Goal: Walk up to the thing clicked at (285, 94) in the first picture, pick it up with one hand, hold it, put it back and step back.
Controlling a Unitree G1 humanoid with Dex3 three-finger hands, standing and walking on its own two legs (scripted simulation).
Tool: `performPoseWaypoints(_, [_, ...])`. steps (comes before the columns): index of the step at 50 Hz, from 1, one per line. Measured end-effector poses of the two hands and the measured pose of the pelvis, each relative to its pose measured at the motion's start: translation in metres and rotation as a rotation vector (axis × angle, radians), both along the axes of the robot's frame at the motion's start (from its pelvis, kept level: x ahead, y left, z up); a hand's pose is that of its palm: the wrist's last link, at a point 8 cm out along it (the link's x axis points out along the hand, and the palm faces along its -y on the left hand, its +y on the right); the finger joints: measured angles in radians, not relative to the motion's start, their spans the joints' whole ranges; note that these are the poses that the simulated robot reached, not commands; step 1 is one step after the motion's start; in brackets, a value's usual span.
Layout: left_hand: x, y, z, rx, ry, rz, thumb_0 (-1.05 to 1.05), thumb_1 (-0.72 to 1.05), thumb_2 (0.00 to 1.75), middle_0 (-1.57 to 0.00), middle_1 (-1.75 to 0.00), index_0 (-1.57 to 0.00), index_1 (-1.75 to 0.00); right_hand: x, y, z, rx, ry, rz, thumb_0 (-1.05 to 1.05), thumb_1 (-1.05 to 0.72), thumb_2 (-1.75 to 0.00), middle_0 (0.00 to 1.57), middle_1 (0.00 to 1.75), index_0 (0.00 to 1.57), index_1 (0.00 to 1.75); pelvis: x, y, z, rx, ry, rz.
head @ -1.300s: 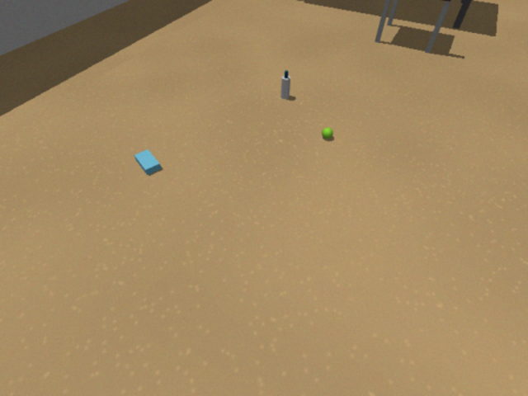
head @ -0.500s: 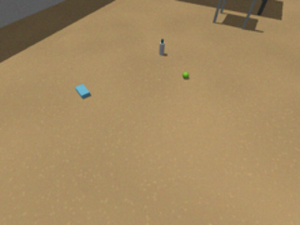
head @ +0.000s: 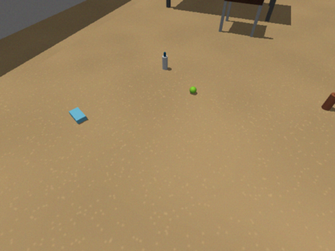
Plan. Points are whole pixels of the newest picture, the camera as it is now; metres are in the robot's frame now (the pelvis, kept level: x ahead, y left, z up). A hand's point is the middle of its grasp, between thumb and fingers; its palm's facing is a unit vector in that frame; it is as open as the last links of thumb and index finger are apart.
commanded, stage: walk up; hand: left
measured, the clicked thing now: (164, 60) +2.12 -0.03 -0.68
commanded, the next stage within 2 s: none
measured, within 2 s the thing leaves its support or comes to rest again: neither
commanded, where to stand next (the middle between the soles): +1.77 -0.20 m, yaw -7 degrees
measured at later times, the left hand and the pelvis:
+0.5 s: hand (105, 222) +0.24 +0.18 -0.14, palm faces -0.03 -0.93 -0.36, open 7.4 cm; pelvis +0.22 -0.10 +0.00, yaw -5 degrees
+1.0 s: hand (129, 110) +0.70 +0.15 -0.12, palm faces -0.20 -0.90 -0.40, open 7.4 cm; pelvis +0.53 -0.11 -0.02, yaw -8 degrees
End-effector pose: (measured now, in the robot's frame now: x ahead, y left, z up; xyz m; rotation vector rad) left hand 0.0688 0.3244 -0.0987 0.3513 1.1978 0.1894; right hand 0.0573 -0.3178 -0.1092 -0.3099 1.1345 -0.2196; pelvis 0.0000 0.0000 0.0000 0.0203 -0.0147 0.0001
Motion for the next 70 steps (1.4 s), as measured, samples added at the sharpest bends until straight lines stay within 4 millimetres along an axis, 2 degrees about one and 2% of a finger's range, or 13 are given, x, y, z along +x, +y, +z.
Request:
performPoseWaypoints(5, [0.059,-0.013,0.015,0.04,-0.064,-0.053,0.01,0.9,0.9,-0.21,-0.3,-0.2,-0.3,-0.001,-0.049,-0.006,-0.024,0.056,-0.057,0.0,-0.9,-0.9,0.21,0.3,0.21,0.3,0.035,-0.029,-0.006,0.011,-0.017,-0.038])
performPoseWaypoints(9, [0.104,-0.036,0.012,0.091,-0.128,-0.061,0.0,0.9,0.9,-0.21,-0.3,-0.2,-0.3,0.028,-0.092,-0.03,-0.038,0.067,-0.077,0.01,-0.9,-0.9,0.21,0.3,0.2,0.3,0.073,-0.06,-0.027,-0.003,-0.03,-0.053])
performPoseWaypoints(12, [0.117,-0.057,0.008,0.09,-0.177,-0.028,0.0,0.9,0.9,-0.2,-0.3,-0.2,-0.3,0.067,-0.105,-0.036,-0.031,0.068,-0.048,0.01,-0.9,-0.9,0.2,0.3,0.2,0.3,0.094,-0.076,-0.031,-0.026,-0.041,-0.045])
performPoseWaypoints(20, [0.128,-0.097,0.005,0.015,-0.036,0.014,0.0,0.9,0.9,-0.21,-0.3,-0.2,-0.3,0.191,-0.095,0.002,0.051,-0.093,0.034,0.01,-0.91,-0.9,0.2,0.3,0.2,0.3,0.162,-0.093,-0.002,-0.03,-0.047,-0.081])
performPoseWaypoints(27, [0.195,-0.096,-0.014,-0.017,0.013,0.006,0.01,0.9,0.9,-0.21,-0.3,-0.2,-0.3,0.276,-0.098,0.014,0.01,-0.063,0.058,0.01,-0.9,-0.9,0.2,0.3,0.2,0.3,0.243,-0.093,-0.006,-0.053,-0.016,-0.087])
performPoseWaypoints(35, [0.323,-0.071,-0.046,-0.008,0.059,-0.028,0.01,0.9,0.9,-0.21,-0.3,-0.2,-0.3,0.394,-0.081,0.007,-0.055,-0.11,0.043,0.01,-0.9,-0.9,0.2,0.3,0.2,0.3,0.355,-0.071,-0.028,-0.007,0.005,-0.095])
performPoseWaypoints(41, [0.455,-0.084,-0.019,-0.018,-0.043,-0.146,0.01,0.9,0.9,-0.21,-0.3,-0.2,-0.3,0.411,-0.075,0.016,-0.025,-0.091,-0.069,0.0,-0.9,-0.9,0.21,0.3,0.2,0.3,0.424,-0.073,-0.009,-0.007,-0.008,-0.118])
performPoseWaypoints(47, [0.58,-0.11,0.007,-0.01,-0.171,-0.229,0.0,0.9,0.9,-0.21,-0.3,-0.2,-0.3,0.421,-0.093,0.001,0.001,0.028,-0.132,0.0,-0.9,-0.9,0.21,0.3,0.2,0.3,0.494,-0.09,-0.008,0.015,-0.024,-0.13])
performPoseWaypoints(54, [0.689,-0.15,0.008,0.048,-0.24,-0.229,0.0,0.9,0.9,-0.21,-0.3,-0.2,-0.3,0.49,-0.139,-0.045,0.033,0.078,-0.165,0.01,-0.9,-0.9,0.21,0.3,0.2,0.3,0.588,-0.133,-0.035,-0.001,-0.029,-0.13])
performPoseWaypoints(57, [0.704,-0.166,0.009,0.044,-0.259,-0.188,0.0,0.9,0.9,-0.21,-0.3,-0.2,-0.3,0.54,-0.148,-0.048,0.049,0.081,-0.126,0.01,-0.9,-0.9,0.2,0.3,0.2,0.3,0.617,-0.147,-0.032,0.0,-0.041,-0.122])
performPoseWaypoints(61, [0.701,-0.177,0.017,0.032,-0.186,-0.134,0.0,0.9,0.9,-0.21,-0.3,-0.2,-0.3,0.615,-0.155,-0.03,0.064,0.013,-0.08,0.01,-0.91,-0.9,0.2,0.3,0.2,0.3,0.654,-0.154,-0.012,-0.002,-0.045,-0.128])
performPoseWaypoints(66, [0.7,-0.174,0.014,0.032,-0.068,-0.084,0.0,0.9,0.9,-0.21,-0.3,-0.2,-0.3,0.693,-0.163,-0.007,0.052,-0.05,-0.037,0.01,-0.9,-0.9,0.2,0.3,0.2,0.3,0.701,-0.16,-0.002,-0.027,-0.033,-0.131])
performPoseWaypoints(70, [0.716,-0.165,0.005,0.028,-0.016,-0.048,0.0,0.9,0.9,-0.21,-0.3,-0.2,-0.3,0.745,-0.166,0.002,0.025,-0.025,-0.003,0.0,-0.9,-0.9,0.2,0.3,0.2,0.3,0.743,-0.159,-0.002,-0.049,-0.016,-0.11])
